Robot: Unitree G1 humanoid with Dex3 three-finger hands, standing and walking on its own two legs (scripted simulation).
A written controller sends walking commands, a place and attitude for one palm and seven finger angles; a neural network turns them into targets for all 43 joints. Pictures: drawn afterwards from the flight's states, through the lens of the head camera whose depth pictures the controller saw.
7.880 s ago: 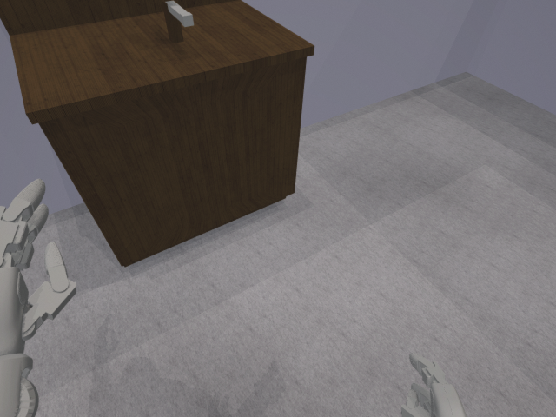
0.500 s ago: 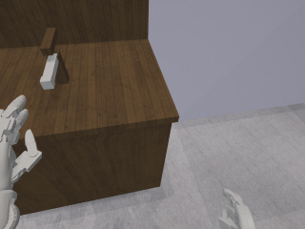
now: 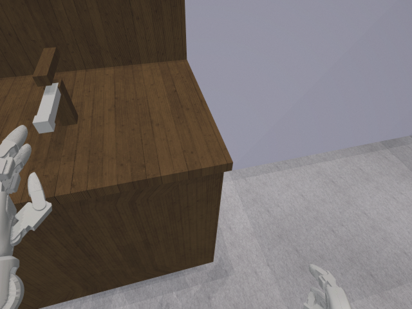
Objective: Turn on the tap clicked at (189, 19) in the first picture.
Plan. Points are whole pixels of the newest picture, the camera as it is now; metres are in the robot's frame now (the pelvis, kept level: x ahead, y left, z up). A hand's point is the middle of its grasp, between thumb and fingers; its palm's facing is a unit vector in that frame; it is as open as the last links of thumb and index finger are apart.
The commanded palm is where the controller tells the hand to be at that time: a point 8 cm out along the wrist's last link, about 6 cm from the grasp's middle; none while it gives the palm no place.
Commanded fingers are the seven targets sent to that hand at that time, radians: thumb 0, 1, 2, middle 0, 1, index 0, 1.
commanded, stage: shuffle to correct the standing spot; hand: left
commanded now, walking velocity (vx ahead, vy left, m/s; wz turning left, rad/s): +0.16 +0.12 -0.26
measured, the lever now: (44, 123) +0.42 +0.36 +0.14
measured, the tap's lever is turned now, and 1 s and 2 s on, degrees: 0 0 0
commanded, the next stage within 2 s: come to a stop and stand still in 0.44 s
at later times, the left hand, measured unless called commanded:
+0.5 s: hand (65, 157) +0.30 +0.26 +0.17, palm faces +0.33 -0.84 -0.43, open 7.4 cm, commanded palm +0.25 +0.30 +0.19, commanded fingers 0.00 0.90 0.90 -0.20 -0.30 -0.20 -0.30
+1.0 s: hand (58, 130) +0.36 +0.29 +0.18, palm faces +0.28 -0.88 -0.38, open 7.4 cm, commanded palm +0.31 +0.34 +0.19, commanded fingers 0.00 0.90 0.90 -0.20 -0.30 -0.20 -0.30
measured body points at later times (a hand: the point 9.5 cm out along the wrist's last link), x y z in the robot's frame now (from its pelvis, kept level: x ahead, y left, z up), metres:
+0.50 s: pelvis +0.07 +0.03 -0.01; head +0.09 +0.02 +0.44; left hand +0.28 +0.30 +0.20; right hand +0.21 -0.22 -0.11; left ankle +0.09 +0.17 -0.65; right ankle +0.10 -0.05 -0.73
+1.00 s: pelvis +0.12 +0.08 +0.01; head +0.15 +0.08 +0.46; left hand +0.34 +0.34 +0.20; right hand +0.29 -0.14 -0.07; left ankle +0.18 +0.22 -0.73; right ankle +0.10 -0.04 -0.73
